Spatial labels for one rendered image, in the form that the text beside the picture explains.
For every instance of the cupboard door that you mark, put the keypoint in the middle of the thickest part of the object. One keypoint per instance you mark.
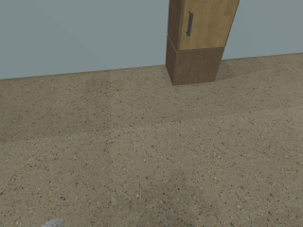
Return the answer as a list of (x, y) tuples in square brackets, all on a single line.
[(211, 23)]

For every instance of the handle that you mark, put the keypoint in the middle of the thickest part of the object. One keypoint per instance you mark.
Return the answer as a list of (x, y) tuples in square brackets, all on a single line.
[(189, 23)]

